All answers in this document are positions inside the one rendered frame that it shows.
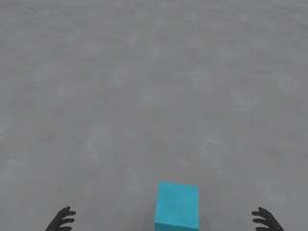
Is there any robot left hand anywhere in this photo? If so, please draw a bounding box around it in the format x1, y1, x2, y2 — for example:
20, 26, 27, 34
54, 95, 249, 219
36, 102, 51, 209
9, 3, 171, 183
45, 206, 76, 231

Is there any robot right hand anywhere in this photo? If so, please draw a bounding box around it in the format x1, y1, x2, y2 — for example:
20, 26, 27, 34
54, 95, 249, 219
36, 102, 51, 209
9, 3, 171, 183
251, 207, 284, 231

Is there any carton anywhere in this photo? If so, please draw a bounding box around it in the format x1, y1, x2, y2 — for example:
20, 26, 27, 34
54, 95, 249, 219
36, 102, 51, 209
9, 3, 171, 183
154, 182, 199, 231

